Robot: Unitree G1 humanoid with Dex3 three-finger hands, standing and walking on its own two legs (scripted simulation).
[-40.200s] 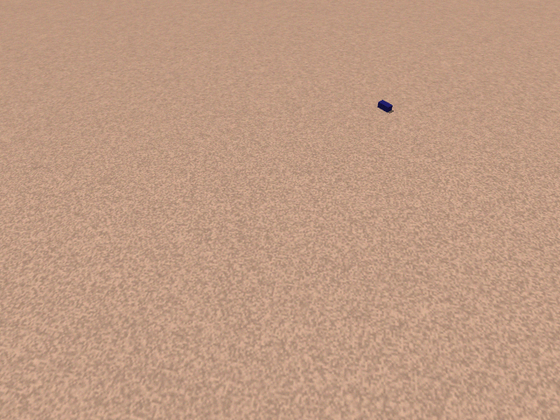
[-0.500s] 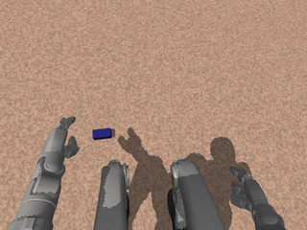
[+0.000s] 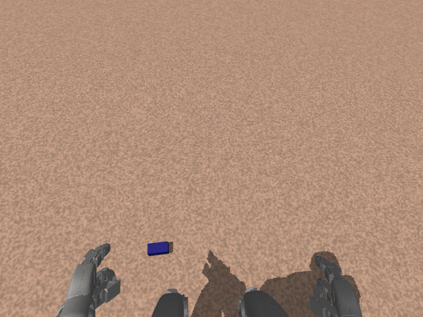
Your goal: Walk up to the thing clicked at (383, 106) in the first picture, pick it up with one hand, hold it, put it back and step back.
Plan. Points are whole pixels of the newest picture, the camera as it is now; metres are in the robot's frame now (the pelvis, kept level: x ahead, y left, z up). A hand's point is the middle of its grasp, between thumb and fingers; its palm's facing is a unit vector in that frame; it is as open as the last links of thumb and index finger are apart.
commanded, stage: home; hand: left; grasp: from above
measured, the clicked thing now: (158, 248) +0.44 +0.19 -0.66
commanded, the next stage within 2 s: none
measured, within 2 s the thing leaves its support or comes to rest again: neither
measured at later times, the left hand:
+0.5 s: hand (104, 304) +0.18 +0.18 -0.01, palm faces +0.07 -0.98 -0.20, open 7.4 cm
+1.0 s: hand (109, 305) +0.18 +0.17 -0.01, palm faces +0.06 -0.98 -0.20, open 7.4 cm
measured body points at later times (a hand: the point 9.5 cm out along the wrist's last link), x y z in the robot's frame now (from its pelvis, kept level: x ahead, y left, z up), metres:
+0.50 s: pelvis +0.02 +0.00 +0.04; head +0.04 +0.00 +0.49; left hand +0.17 +0.23 +0.01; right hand +0.20 -0.24 -0.01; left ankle +0.03 +0.12 -0.64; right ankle +0.01 -0.13 -0.64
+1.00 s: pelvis +0.02 -0.01 +0.04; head +0.03 +0.00 +0.49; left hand +0.17 +0.22 +0.01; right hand +0.17 -0.25 -0.03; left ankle +0.03 +0.12 -0.64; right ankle +0.01 -0.13 -0.64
